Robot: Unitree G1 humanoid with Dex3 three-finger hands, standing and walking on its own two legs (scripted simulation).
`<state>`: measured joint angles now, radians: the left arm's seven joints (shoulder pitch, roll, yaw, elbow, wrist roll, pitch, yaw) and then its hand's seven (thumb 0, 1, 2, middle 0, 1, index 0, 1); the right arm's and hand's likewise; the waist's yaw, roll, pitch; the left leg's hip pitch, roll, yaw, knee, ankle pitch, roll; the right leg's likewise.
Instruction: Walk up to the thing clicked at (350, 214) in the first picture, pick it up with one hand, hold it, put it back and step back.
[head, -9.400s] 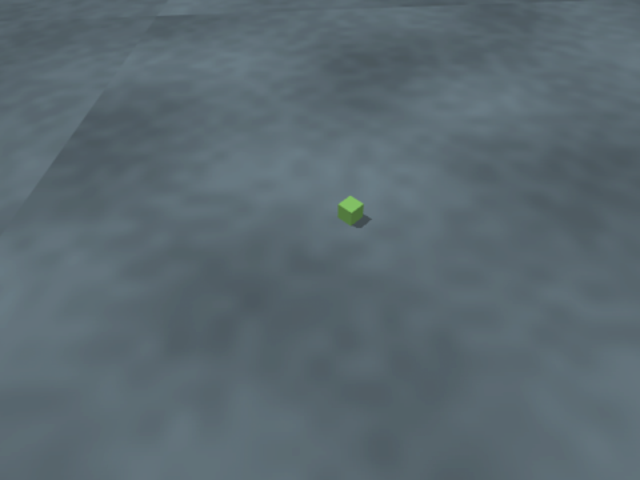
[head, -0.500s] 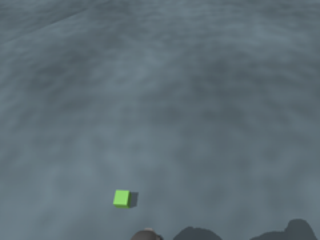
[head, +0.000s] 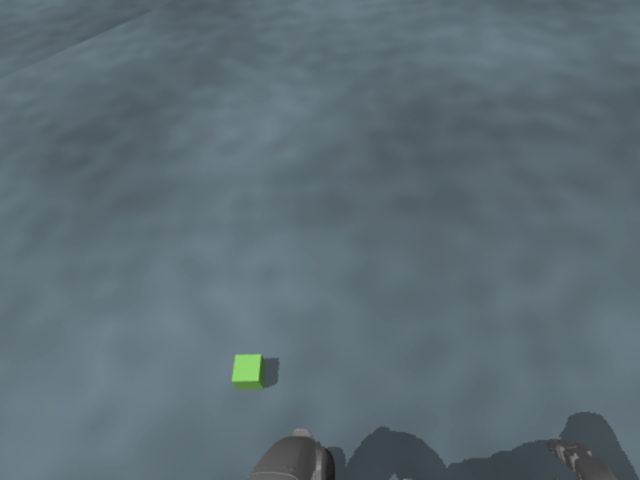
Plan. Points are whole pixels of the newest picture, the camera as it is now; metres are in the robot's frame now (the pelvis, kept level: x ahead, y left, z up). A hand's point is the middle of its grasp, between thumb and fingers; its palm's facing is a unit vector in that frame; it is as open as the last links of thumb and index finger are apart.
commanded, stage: walk up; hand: left
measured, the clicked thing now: (249, 372) +0.49 +0.31 -0.71
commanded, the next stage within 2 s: stand in 1.56 s
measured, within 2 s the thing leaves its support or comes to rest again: neither
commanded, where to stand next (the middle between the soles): +0.13 +0.00 m, yaw +1 degrees
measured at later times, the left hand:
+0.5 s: hand out of the picture +0.03 +0.26 -0.14, palm faces +0.04 -0.95 -0.30, open 7.4 cm
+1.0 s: hand out of the picture +0.06 +0.25 -0.14, palm faces +0.07 -0.92 -0.38, open 7.4 cm
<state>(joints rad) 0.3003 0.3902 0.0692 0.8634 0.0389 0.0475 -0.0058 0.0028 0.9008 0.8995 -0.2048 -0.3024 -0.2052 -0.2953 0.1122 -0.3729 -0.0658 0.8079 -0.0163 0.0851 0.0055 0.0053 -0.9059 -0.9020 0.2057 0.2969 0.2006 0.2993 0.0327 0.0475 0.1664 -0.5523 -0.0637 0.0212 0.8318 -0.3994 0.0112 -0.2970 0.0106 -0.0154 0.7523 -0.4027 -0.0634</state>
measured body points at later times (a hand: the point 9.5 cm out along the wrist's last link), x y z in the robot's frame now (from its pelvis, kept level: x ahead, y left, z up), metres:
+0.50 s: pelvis -0.03 -0.01 +0.02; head -0.02 +0.02 +0.47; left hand +0.03 +0.31 -0.12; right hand +0.03 -0.33 -0.07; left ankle -0.08 +0.13 -0.71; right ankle +0.08 -0.16 -0.68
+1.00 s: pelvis -0.01 -0.03 +0.01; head +0.01 -0.03 +0.46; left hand +0.06 +0.29 -0.11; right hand +0.05 -0.34 -0.12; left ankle -0.01 +0.09 -0.71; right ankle +0.05 -0.16 -0.70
